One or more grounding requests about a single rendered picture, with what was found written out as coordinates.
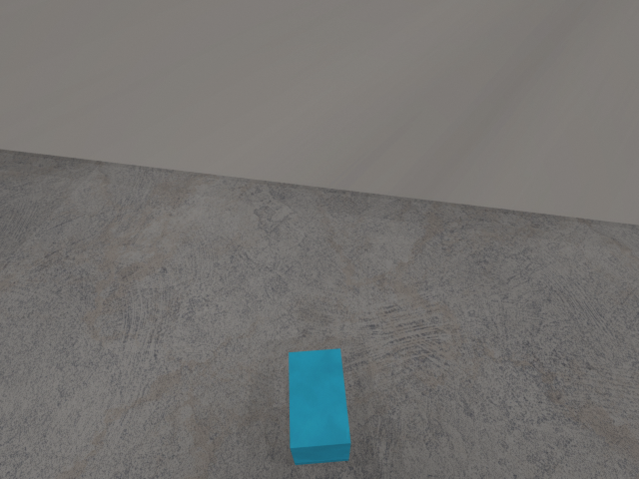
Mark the carton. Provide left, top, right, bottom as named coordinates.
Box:
left=289, top=348, right=350, bottom=465

